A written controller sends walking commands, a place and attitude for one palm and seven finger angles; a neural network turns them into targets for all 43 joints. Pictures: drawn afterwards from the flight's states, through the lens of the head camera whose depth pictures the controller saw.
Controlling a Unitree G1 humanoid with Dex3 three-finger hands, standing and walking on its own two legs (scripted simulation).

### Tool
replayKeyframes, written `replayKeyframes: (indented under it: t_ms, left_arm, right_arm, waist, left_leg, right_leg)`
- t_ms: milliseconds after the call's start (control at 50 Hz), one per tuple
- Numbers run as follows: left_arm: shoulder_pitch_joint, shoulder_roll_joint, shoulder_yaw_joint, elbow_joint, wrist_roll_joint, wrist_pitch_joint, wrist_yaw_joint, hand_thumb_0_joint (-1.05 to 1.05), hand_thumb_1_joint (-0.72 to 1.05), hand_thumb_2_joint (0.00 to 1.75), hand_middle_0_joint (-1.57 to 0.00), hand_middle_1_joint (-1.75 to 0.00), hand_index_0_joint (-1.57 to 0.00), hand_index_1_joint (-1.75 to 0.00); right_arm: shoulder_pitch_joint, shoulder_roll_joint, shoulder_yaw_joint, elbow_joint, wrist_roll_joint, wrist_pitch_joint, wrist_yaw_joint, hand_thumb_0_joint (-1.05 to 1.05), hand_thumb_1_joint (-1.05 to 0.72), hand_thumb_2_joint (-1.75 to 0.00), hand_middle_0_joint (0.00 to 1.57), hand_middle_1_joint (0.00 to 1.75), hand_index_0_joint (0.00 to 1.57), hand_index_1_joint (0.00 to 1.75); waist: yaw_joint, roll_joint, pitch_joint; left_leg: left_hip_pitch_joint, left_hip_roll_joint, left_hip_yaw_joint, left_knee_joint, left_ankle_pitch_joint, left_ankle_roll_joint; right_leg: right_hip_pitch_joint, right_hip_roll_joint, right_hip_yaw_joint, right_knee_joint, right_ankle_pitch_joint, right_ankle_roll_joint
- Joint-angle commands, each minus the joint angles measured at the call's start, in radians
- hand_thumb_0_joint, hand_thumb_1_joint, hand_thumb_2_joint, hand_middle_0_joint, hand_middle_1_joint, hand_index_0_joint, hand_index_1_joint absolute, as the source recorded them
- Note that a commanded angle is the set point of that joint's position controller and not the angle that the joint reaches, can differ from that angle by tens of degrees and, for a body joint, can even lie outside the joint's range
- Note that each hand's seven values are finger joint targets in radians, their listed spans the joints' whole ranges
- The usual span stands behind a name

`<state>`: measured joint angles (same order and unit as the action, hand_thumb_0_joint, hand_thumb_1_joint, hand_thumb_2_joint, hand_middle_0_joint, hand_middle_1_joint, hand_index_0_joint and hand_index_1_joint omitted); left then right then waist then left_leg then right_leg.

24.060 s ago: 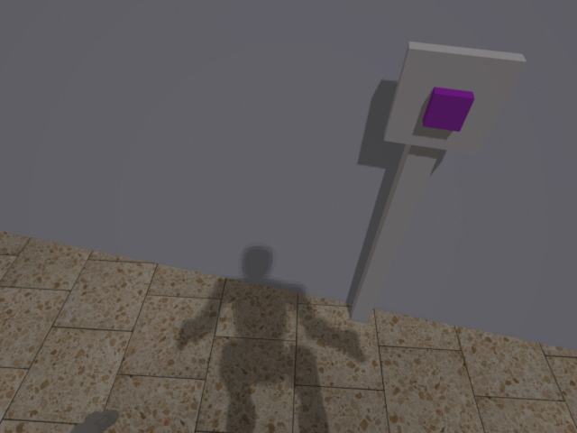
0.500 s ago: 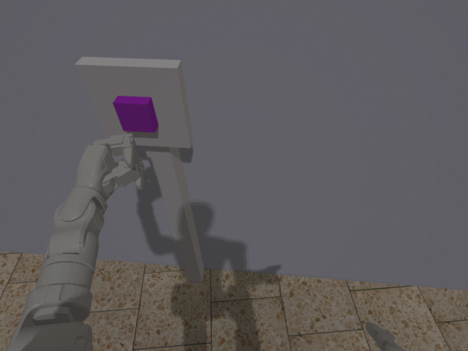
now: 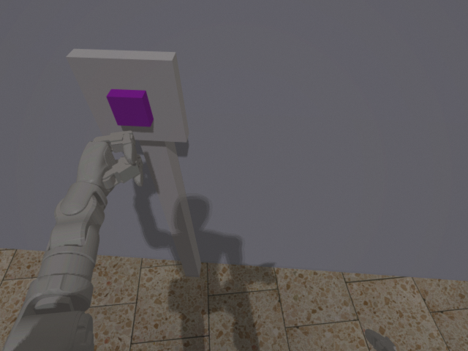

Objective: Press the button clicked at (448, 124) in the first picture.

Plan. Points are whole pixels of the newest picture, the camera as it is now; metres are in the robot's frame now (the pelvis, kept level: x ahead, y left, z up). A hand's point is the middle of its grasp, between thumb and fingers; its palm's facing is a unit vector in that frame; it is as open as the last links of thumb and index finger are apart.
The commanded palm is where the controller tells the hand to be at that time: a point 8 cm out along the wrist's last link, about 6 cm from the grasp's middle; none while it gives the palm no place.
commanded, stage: aim a knuckle at the button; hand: left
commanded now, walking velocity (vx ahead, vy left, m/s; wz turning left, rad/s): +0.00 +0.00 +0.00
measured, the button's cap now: (131, 107) +0.50 +0.21 +0.16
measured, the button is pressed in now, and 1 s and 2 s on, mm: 0 0 13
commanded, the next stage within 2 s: press the button with the knuckle in 0.70 s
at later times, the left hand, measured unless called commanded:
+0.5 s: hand (130, 163) +0.38 +0.19 +0.13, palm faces -0.03 -1.00 -0.02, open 3.1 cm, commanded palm +0.37 +0.24 +0.13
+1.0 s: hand (135, 153) +0.41 +0.19 +0.13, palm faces -0.04 -1.00 +0.00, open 3.1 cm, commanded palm +0.39 +0.24 +0.13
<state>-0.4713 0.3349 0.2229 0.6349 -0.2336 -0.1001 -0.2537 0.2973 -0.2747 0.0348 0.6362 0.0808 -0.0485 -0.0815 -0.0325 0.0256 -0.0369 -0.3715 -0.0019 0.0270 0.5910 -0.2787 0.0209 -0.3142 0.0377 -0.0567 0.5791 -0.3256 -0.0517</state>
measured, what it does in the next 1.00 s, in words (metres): stands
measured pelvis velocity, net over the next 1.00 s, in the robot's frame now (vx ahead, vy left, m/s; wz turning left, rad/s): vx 0.00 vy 0.01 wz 0.00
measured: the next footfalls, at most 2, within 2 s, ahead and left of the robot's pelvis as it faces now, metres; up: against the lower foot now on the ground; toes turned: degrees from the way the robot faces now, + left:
none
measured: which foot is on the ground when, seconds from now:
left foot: down 0.00-1.00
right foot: down 0.00-1.00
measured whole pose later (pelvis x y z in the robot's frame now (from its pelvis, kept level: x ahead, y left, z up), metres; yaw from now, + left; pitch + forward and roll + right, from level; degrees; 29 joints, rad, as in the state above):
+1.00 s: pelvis +0.00 +0.01 +0.00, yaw +0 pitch +4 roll +0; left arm -0.55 0.34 0.22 0.68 -0.22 -0.09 -0.24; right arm 0.30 -0.27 0.04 0.64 0.07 -0.04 -0.08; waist -0.04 0.02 -0.04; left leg -0.38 -0.01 0.03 0.60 -0.29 0.03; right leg -0.32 0.03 -0.05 0.58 -0.33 -0.04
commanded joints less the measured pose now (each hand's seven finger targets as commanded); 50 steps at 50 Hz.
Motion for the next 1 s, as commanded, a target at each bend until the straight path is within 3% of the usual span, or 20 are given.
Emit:
replayKeyframes:
  t_ms: [0,60,160,240,300,380,460,480,600,620,640,660,680,740,760,780,800,840,900,980]
  left_arm:
    - [-0.524,0.223,0.056,-0.326,-0.003,-0.123,0.027,0.00,0.90,0.90,-1.30,-1.50,-1.30,-1.50]
    - [-0.427,0.250,0.099,-0.260,-0.003,-0.111,0.037,0.00,0.90,0.90,-1.30,-1.50,-1.30,-1.50]
    - [-0.322,0.197,0.063,-0.141,0.005,-0.023,0.026,0.00,0.90,0.90,-1.30,-1.50,-1.30,-1.50]
    - [-0.283,0.207,0.097,-0.209,-0.009,-0.018,0.023,0.00,0.90,0.90,-1.30,-1.50,-1.30,-1.50]
    - [-0.322,0.192,0.077,-0.380,-0.012,-0.071,0.023,0.00,0.90,0.90,-1.30,-1.50,-1.30,-1.50]
    - [-0.348,0.178,0.048,-0.465,-0.007,-0.097,0.031,0.00,0.90,0.90,-1.30,-1.50,-1.30,-1.50]
    - [-0.374,0.167,0.031,-0.337,-0.008,-0.035,0.035,0.00,0.90,0.90,-1.30,-1.50,-1.30,-1.50]
    - [-0.398,0.135,0.000,-0.330,-0.006,-0.022,0.033,0.00,0.90,0.90,-1.30,-1.50,-1.30,-1.50]
    - [-0.391,0.161,0.035,-0.284,-0.007,-0.001,0.037,0.00,0.90,0.90,-1.30,-1.50,-1.30,-1.50]
    - [-0.384,0.200,0.070,-0.276,-0.008,-0.011,0.041,0.00,0.90,0.90,-1.30,-1.50,-1.30,-1.50]
    - [-0.367,0.211,0.085,-0.273,-0.008,-0.019,0.039,0.00,0.90,0.90,-1.30,-1.50,-1.30,-1.50]
    - [-0.386,0.197,0.070,-0.284,-0.010,-0.027,0.036,0.00,0.90,0.90,-1.30,-1.50,-1.30,-1.50]
    - [-0.374,0.240,0.112,-0.268,-0.009,-0.033,0.037,0.00,0.90,0.90,-1.30,-1.50,-1.30,-1.50]
    - [-0.386,0.235,0.095,-0.248,0.001,-0.045,0.028,0.00,0.90,0.90,-1.30,-1.50,-1.30,-1.50]
    - [-0.428,0.193,0.044,-0.271,0.001,-0.050,0.021,0.00,0.90,0.90,-1.30,-1.50,-1.30,-1.50]
    - [-0.412,0.195,0.051,-0.258,0.000,-0.048,0.018,0.00,0.90,0.90,-1.30,-1.50,-1.30,-1.50]
    - [-0.444,0.184,0.032,-0.253,-0.001,-0.046,0.014,0.00,0.90,0.90,-1.30,-1.50,-1.30,-1.50]
    - [-0.499,0.178,0.018,-0.233,-0.002,-0.047,0.009,0.00,0.90,0.90,-1.30,-1.50,-1.30,-1.50]
    - [-0.549,0.179,0.025,-0.206,-0.012,-0.051,0.013,0.00,0.90,0.90,-1.30,-1.50,-1.30,-1.50]
    - [-0.552,0.234,0.075,-0.145,-0.004,-0.066,0.024,0.00,0.90,0.90,-1.30,-1.50,-1.30,-1.50]
  right_arm:
    - [-0.047,-0.122,-0.049,-0.128,-0.012,-0.066,-0.002,0.00,-0.90,-0.90,0.20,0.30,0.20,0.30]
    - [-0.041,-0.127,-0.047,-0.123,-0.014,-0.062,0.003,0.00,-0.90,-0.90,0.20,0.30,0.20,0.30]
    - [-0.041,-0.131,-0.046,-0.146,-0.004,-0.043,0.010,0.00,-0.90,-0.90,0.20,0.30,0.20,0.30]
    - [-0.039,-0.131,-0.053,-0.172,-0.007,-0.038,0.013,0.00,-0.90,-0.90,0.20,0.30,0.20,0.30]
    - [-0.050,-0.121,-0.057,-0.184,-0.012,-0.049,0.018,0.00,-0.90,-0.90,0.20,0.30,0.20,0.30]
    - [-0.053,-0.117,-0.056,-0.160,-0.016,-0.062,0.017,0.00,-0.90,-0.90,0.20,0.30,0.20,0.30]
    - [-0.059,-0.126,-0.051,-0.129,-0.007,-0.056,0.003,0.00,-0.90,-0.90,0.20,0.30,0.20,0.30]
    - [-0.065,-0.125,-0.047,-0.132,-0.007,-0.055,0.003,0.00,-0.90,-0.90,0.20,0.30,0.20,0.30]
    - [-0.073,-0.123,-0.042,-0.146,-0.011,-0.047,0.002,0.00,-0.90,-0.90,0.20,0.30,0.20,0.30]
    - [-0.069,-0.127,-0.043,-0.145,-0.013,-0.045,0.001,0.00,-0.90,-0.90,0.20,0.30,0.20,0.30]
    - [-0.075,-0.124,-0.041,-0.154,-0.013,-0.044,0.002,0.00,-0.90,-0.90,0.20,0.30,0.20,0.30]
    - [-0.077,-0.121,-0.038,-0.157,-0.012,-0.044,0.004,0.00,-0.90,-0.90,0.20,0.30,0.20,0.30]
    - [-0.072,-0.123,-0.040,-0.155,-0.013,-0.042,0.003,0.00,-0.90,-0.90,0.20,0.30,0.20,0.30]
    - [-0.068,-0.123,-0.040,-0.157,-0.010,-0.037,0.002,0.00,-0.90,-0.90,0.20,0.30,0.20,0.30]
    - [-0.073,-0.120,-0.038,-0.161,-0.008,-0.038,0.004,0.00,-0.90,-0.90,0.20,0.30,0.20,0.30]
    - [-0.067,-0.122,-0.041,-0.159,-0.008,-0.039,0.003,0.00,-0.90,-0.90,0.20,0.30,0.20,0.30]
    - [-0.066,-0.123,-0.038,-0.155,-0.007,-0.040,0.003,0.00,-0.90,-0.90,0.20,0.30,0.20,0.30]
    - [-0.057,-0.127,-0.042,-0.146,-0.004,-0.039,0.000,0.00,-0.90,-0.90,0.20,0.30,0.20,0.30]
    - [-0.041,-0.131,-0.044,-0.130,-0.007,-0.043,-0.004,0.00,-0.90,-0.90,0.20,0.30,0.20,0.30]
    - [-0.019,-0.136,-0.045,-0.114,-0.012,-0.040,-0.003,0.00,-0.90,-0.90,0.20,0.30,0.20,0.30]
  waist:
    - [-0.020,0.056,-0.365]
    - [-0.002,-0.001,-0.355]
    - [0.006,-0.026,-0.221]
    - [0.022,-0.054,-0.261]
    - [0.019,0.006,-0.338]
    - [-0.003,0.065,-0.335]
    - [-0.032,-0.020,-0.206]
    - [-0.033,-0.008,-0.204]
    - [-0.009,-0.017,-0.265]
    - [-0.005,-0.048,-0.275]
    - [0.007,-0.029,-0.288]
    - [-0.001,-0.023,-0.288]
    - [0.009,-0.021,-0.296]
    - [-0.002,-0.021,-0.266]
    - [-0.017,0.015,-0.250]
    - [-0.009,0.026,-0.262]
    - [-0.021,0.038,-0.242]
    - [-0.038,0.020,-0.241]
    - [-0.041,0.001,-0.260]
    - [-0.033,-0.028,-0.296]
  left_leg:
    - [0.265,-0.002,-0.054,-0.040,0.215,0.029]
    - [0.229,0.001,-0.052,-0.049,0.247,0.027]
    - [0.153,-0.001,-0.035,-0.062,0.227,0.026]
    - [0.169,0.001,-0.032,-0.054,0.275,0.028]
    - [0.246,0.005,-0.036,-0.041,0.355,0.027]
    - [0.308,0.015,-0.052,-0.036,0.391,0.020]
    - [0.234,0.011,-0.057,-0.058,0.245,0.023]
    - [0.229,0.007,-0.058,-0.062,0.223,0.023]
    - [0.226,0.001,-0.064,-0.058,0.226,0.022]
    - [0.215,0.003,-0.059,-0.053,0.231,0.026]
    - [0.211,0.001,-0.054,-0.054,0.236,0.025]
    - [0.210,-0.002,-0.050,-0.051,0.245,0.026]
    - [0.202,-0.001,-0.049,-0.051,0.243,0.024]
    - [0.187,0.001,-0.045,-0.051,0.226,0.027]
    - [0.200,-0.001,-0.045,-0.050,0.219,0.027]
    - [0.209,0.001,-0.051,-0.048,0.223,0.024]
    - [0.211,0.002,-0.054,-0.048,0.216,0.023]
    - [0.211,0.003,-0.058,-0.044,0.193,0.025]
    - [0.219,0.004,-0.069,-0.044,0.180,0.024]
    - [0.197,0.001,-0.060,-0.038,0.202,0.027]
  right_leg:
    - [0.025,-0.032,0.064,-0.078,0.291,0.026]
    - [0.065,-0.031,0.057,-0.071,0.339,0.027]
    - [0.036,-0.034,0.048,-0.084,0.352,0.029]
    - [0.065,-0.032,0.050,-0.077,0.400,0.028]
    - [0.079,-0.030,0.052,-0.060,0.447,0.025]
    - [0.035,-0.025,0.046,-0.061,0.418,0.024]
    - [-0.016,-0.024,0.039,-0.095,0.317,0.029]
    - [-0.024,-0.026,0.038,-0.096,0.298,0.028]
    - [0.008,-0.032,0.038,-0.087,0.293,0.021]
    - [0.028,-0.031,0.042,-0.088,0.303,0.023]
    - [0.044,-0.033,0.047,-0.082,0.317,0.022]
    - [0.051,-0.035,0.050,-0.081,0.337,0.024]
    - [0.059,-0.034,0.051,-0.079,0.338,0.023]
    - [0.042,-0.032,0.055,-0.082,0.325,0.027]
    - [0.017,-0.032,0.053,-0.085,0.314,0.026]
    - [0.012,-0.030,0.051,-0.082,0.308,0.022]
    - [-0.009,-0.029,0.049,-0.084,0.296,0.021]
    - [-0.027,-0.027,0.051,-0.090,0.271,0.024]
    - [-0.039,-0.025,0.045,-0.089,0.247,0.023]
    - [-0.002,-0.028,0.053,-0.081,0.280,0.027]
